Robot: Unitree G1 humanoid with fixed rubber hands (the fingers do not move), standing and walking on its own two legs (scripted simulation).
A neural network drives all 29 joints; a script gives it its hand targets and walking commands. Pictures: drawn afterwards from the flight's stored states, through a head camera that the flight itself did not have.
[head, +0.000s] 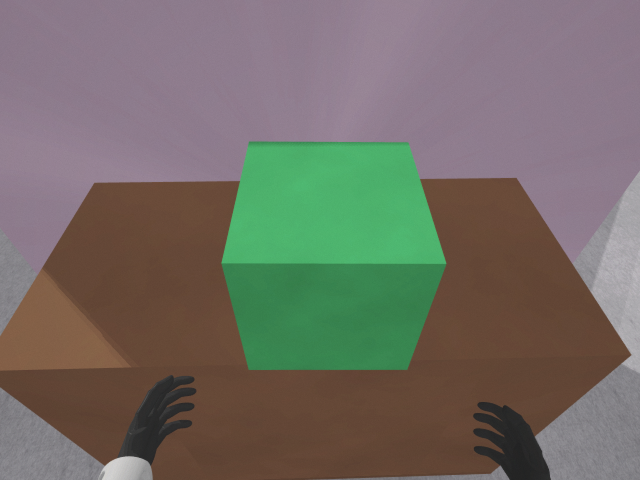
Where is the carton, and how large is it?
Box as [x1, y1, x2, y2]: [221, 141, 445, 369]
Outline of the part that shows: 249,141 221,263 248,368 406,369 445,266 444,257 408,143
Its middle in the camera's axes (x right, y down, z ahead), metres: +0.02 +0.02 +0.60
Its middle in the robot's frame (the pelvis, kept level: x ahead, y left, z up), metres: +0.44 +0.05 +0.03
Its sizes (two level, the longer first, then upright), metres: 0.249 0.245 0.248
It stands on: a pedestal, 0.69 m high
